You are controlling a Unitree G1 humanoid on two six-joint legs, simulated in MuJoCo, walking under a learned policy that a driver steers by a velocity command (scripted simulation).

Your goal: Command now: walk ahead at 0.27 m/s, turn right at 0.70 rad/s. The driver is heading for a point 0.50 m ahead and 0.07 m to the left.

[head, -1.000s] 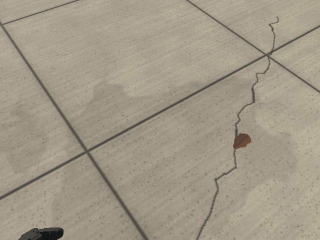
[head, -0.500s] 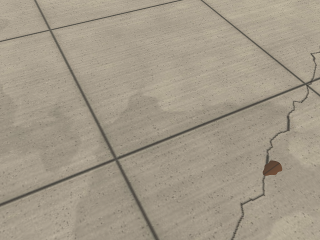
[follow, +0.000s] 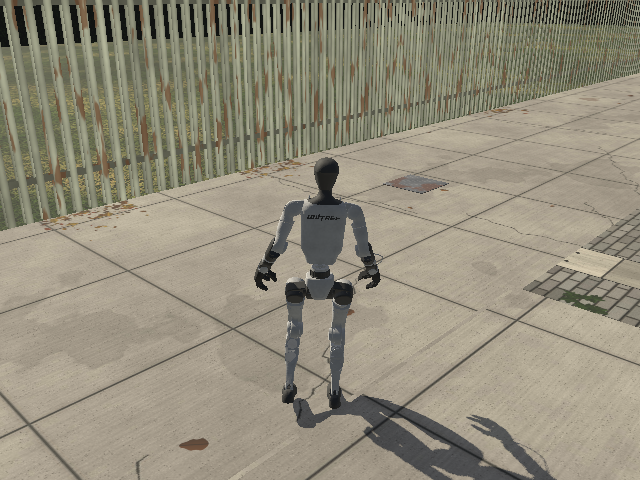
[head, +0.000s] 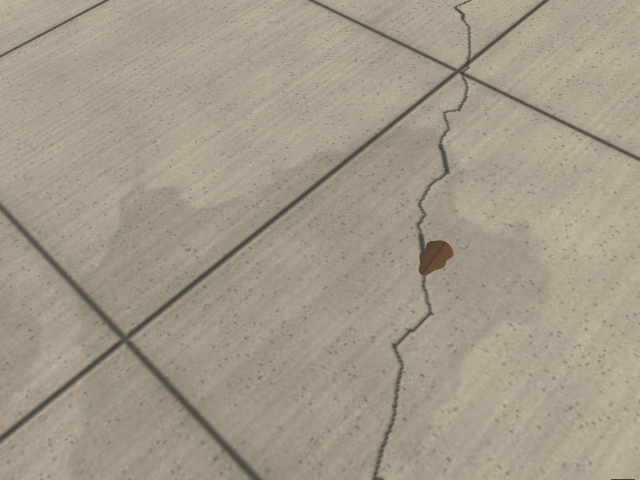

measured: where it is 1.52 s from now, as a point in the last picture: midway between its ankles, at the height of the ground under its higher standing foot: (278, 354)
